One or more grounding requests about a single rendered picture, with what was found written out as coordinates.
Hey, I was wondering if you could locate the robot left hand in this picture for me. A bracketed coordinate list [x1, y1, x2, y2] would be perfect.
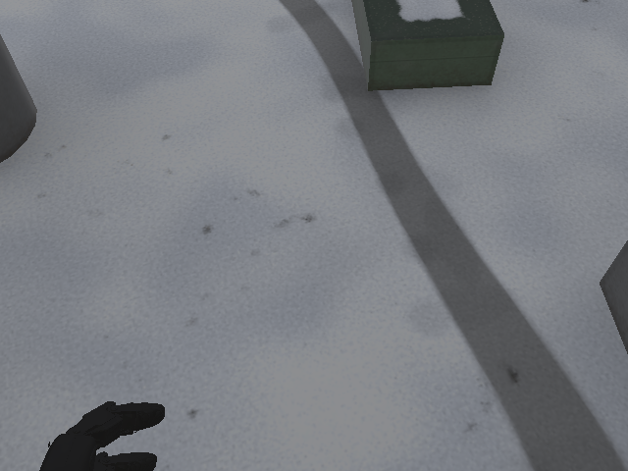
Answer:
[39, 401, 165, 471]

